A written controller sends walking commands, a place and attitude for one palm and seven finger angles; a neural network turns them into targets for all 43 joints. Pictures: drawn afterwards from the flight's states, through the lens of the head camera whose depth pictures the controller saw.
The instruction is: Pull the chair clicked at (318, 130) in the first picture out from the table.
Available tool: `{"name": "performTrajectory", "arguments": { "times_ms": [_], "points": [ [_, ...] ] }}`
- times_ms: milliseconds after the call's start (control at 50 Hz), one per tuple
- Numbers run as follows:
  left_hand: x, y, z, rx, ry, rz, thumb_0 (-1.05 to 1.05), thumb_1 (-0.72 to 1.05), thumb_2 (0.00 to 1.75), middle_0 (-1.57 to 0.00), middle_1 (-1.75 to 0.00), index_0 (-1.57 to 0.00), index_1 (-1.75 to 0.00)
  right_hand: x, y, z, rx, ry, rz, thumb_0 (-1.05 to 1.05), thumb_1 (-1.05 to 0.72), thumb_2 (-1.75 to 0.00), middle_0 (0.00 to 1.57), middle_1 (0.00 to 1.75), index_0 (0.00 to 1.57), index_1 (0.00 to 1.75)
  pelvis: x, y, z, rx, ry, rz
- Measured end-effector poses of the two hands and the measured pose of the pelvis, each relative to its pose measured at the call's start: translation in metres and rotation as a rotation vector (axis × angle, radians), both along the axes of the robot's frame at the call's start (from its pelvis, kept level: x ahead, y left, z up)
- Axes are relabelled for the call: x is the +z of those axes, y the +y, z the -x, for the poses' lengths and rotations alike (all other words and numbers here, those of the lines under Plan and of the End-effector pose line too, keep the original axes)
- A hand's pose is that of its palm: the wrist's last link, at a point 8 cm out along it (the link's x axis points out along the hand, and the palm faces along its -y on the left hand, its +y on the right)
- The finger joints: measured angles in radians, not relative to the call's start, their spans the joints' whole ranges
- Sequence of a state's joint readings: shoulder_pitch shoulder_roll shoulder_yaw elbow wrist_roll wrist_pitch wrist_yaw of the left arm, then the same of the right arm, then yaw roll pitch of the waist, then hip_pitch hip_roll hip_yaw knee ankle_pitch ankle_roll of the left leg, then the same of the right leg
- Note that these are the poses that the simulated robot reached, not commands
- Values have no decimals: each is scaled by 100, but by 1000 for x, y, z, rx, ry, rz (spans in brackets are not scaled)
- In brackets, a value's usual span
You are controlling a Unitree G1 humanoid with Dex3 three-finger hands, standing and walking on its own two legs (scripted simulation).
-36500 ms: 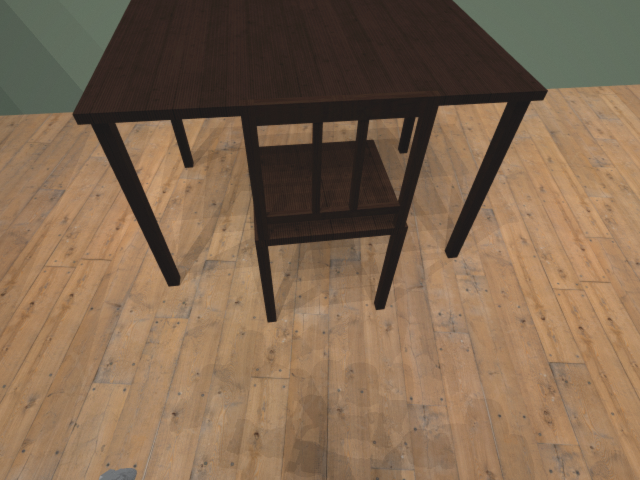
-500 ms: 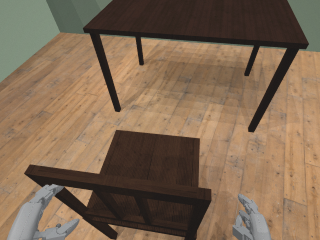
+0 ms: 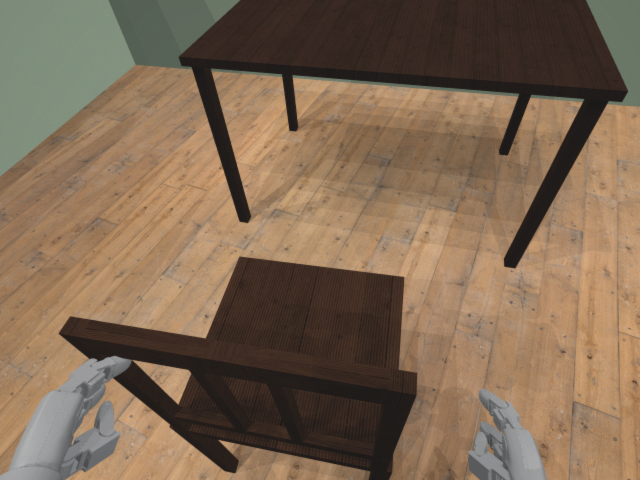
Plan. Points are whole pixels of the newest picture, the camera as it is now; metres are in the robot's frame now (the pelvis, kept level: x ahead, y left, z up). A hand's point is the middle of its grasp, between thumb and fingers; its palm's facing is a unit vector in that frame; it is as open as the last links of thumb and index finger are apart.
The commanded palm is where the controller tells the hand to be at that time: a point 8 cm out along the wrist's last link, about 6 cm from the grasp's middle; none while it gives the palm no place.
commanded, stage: draw the hand back to the body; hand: left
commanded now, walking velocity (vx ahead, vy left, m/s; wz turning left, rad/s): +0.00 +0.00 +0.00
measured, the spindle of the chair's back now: (224, 398) +0.22 +0.20 -0.10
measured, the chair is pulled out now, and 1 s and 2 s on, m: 0.70 0.69 0.69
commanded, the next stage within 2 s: step back with the hand held close in 0.04 s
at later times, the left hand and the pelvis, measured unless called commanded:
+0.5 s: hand (25, 347) +0.16 +0.26 +0.20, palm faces +0.39 -0.74 -0.55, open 7.2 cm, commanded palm +0.08 +0.31 +0.18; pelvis -0.07 +0.02 +0.00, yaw -2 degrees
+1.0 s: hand out of the picture +0.07 +0.28 +0.16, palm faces +0.28 -0.79 -0.55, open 7.4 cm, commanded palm +0.01 +0.33 +0.18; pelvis -0.15 +0.04 +0.00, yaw -4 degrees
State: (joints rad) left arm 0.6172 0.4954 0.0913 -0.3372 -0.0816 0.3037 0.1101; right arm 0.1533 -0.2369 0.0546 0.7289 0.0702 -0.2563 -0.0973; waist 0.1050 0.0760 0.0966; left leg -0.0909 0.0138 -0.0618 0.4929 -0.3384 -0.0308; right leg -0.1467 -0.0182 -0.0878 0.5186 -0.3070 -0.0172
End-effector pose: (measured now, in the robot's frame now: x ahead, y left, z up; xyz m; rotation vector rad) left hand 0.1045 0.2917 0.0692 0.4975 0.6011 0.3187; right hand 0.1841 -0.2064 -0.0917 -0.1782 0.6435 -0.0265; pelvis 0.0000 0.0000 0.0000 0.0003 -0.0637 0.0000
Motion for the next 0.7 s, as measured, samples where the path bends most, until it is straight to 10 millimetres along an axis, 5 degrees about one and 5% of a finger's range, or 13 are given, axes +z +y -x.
{"name": "performTrajectory", "arguments": {
  "times_ms": [200, 260, 380, 440, 500, 640, 700],
  "points": [
    [13, 0, 13, -16, -80, -15, 1, 90, 90, -21, -30, -42, -36, 2, 2, 22, -11, -10, -8, 1, -90, -90, 20, 30, 20, 30, 1, 1, 17, -10, -18, -4],
    [41, 7, 12, -39, -210, -54, 1, 90, 90, -22, -30, -43, -38, 5, 1, 29, -22, 16, -2, 1, -90, -90, 20, 30, 20, 30, 2, 0, 28, -13, -19, -6],
    [137, 9, -13, -125, -695, -233, 2, 89, 90, -22, -30, -33, -35, 8, -4, 44, -37, 31, 27, 1, -90, -90, 20, 30, 20, 30, 4, 4, 56, -24, -2, -12],
    [160, 5, -16, -187, -800, -290, 1, 90, 90, -21, -30, -28, -34, 11, -9, 58, -114, 14, -2, 1, -90, -90, 20, 30, 20, 30, 3, 11, 65, -34, 19, -9],
    [150, 7, -12, -228, -764, -278, 1, 90, 90, -21, -30, -25, -32, 10, -17, 78, -212, 8, -23, 1, -90, -90, 20, 30, 20, 30, 0, 21, 71, -41, 34, 1],
    [91, 42, 23, -171, -615, -175, 1, 89, 90, -22, -30, -22, -31, 6, -19, 142, -302, 113, 76, 1, -90, -90, 20, 30, 20, 30, -6, 42, 86, -59, 36, 3],
    [89, 55, 38, -123, -640, -180, 1, 89, 90, -22, -30, -22, -31, 10, -9, 162, -263, 148, 127, 1, -90, -90, 19, 30, 20, 30, -2, 46, 93, -29, 39, 25]
  ]
}}
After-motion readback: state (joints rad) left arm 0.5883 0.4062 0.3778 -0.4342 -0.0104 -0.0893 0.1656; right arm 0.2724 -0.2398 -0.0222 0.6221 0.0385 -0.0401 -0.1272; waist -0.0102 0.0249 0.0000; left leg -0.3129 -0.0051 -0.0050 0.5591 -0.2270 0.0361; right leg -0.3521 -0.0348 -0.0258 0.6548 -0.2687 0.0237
